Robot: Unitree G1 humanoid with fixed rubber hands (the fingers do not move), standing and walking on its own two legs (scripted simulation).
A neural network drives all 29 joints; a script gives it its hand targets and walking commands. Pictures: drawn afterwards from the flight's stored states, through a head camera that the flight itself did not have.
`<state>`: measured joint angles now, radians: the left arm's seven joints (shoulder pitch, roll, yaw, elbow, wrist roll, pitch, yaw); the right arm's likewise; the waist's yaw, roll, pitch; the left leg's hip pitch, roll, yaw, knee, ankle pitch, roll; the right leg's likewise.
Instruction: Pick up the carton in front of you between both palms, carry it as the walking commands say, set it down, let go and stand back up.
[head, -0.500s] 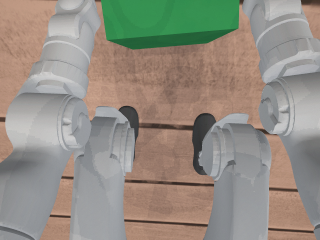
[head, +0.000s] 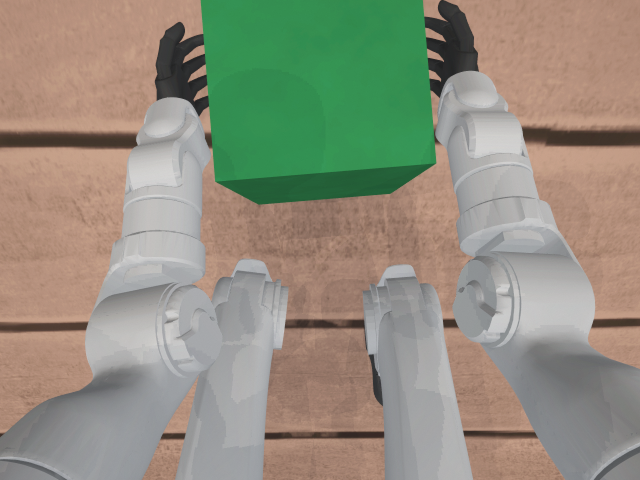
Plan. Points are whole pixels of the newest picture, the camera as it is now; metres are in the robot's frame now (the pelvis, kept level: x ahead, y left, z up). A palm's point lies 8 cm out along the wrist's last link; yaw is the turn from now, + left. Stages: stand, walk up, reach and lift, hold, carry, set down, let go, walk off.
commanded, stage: reach and lift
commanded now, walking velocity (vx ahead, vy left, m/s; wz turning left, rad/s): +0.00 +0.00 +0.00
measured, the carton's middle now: (318, 110) +0.52 +0.01 -0.14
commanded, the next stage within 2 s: none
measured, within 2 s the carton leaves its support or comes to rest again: neither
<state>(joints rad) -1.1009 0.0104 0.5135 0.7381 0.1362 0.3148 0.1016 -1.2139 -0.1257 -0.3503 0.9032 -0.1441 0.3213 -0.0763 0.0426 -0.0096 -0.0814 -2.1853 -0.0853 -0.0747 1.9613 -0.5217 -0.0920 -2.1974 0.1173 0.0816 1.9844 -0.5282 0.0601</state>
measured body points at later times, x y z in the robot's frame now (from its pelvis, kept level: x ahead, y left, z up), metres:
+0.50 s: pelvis +0.02 +0.00 +0.12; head +0.24 +0.00 +0.51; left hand +0.48 +0.16 +0.07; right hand +0.50 -0.14 +0.06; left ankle +0.12 +0.14 -0.39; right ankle +0.11 -0.12 -0.39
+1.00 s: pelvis +0.08 +0.00 +0.26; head +0.18 +0.00 +0.70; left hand +0.44 +0.16 +0.23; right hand +0.45 -0.15 +0.22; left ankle +0.12 +0.14 -0.39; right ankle +0.11 -0.12 -0.39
